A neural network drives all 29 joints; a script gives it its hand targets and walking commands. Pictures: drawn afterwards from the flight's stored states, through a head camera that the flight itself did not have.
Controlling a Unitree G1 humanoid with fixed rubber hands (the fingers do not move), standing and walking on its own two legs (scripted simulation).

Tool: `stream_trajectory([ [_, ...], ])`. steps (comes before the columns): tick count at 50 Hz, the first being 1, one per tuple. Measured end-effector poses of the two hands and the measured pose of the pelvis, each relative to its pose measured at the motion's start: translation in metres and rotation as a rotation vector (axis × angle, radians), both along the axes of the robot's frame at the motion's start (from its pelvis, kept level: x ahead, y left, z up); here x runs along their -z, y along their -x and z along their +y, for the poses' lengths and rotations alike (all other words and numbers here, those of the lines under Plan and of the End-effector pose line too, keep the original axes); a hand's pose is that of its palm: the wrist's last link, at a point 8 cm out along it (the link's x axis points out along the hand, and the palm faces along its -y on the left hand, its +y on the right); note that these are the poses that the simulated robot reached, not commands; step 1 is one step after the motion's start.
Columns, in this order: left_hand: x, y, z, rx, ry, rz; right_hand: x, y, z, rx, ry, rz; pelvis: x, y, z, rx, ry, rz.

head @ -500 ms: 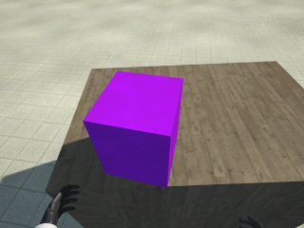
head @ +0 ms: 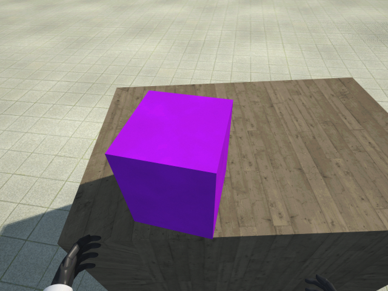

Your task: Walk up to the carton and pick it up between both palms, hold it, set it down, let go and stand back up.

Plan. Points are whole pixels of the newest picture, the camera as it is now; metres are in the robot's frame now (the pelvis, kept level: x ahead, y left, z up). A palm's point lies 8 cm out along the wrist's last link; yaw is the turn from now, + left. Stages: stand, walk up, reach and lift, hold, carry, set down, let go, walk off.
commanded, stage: stand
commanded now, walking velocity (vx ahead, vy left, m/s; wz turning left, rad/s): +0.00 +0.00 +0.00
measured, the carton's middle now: (180, 164) +0.40 +0.03 +0.05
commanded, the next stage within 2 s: none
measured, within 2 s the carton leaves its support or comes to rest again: neither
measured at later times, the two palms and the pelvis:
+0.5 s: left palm (66, 278) +0.19 +0.25 -0.02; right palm out of the picture +0.11 -0.27 -0.09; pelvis +0.00 +0.00 +0.00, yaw +0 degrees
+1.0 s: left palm (66, 278) +0.19 +0.25 -0.02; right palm out of the picture +0.11 -0.27 -0.09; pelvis +0.00 +0.00 +0.00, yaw +0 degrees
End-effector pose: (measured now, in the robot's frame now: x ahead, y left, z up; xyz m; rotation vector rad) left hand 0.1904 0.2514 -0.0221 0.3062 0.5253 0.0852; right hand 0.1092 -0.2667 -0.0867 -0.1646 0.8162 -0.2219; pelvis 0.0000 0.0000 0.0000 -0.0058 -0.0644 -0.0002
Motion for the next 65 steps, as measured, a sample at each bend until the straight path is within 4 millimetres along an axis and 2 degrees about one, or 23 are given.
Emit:
stream_trajectory([
  [65,0.0001,0.0000,-0.0004,-0.004,-0.006,0.005,0.0013,0.0005,-0.0012,-0.003,-0.006,0.006,-0.0003,0.0002,-0.0018,-0.001,-0.003,0.002],
])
